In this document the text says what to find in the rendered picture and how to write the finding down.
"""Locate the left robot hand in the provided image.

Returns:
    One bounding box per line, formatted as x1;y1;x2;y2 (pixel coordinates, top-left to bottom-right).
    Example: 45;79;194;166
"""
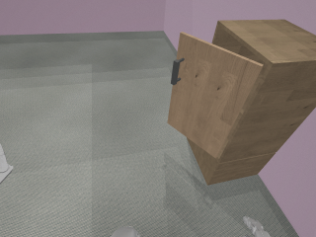
0;143;14;185

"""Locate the right robot hand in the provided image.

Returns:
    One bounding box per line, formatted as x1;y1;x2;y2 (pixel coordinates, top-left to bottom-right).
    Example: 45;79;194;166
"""
243;216;271;237

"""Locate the robot left thigh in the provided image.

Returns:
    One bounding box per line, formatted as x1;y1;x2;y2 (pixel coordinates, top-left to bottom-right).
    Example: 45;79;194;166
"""
111;226;140;237

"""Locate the cupboard door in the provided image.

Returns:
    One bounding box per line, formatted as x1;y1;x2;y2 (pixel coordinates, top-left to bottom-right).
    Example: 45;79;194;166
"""
167;32;264;158

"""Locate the handle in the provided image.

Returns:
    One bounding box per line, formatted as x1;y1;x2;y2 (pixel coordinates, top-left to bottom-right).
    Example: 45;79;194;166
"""
171;58;185;85

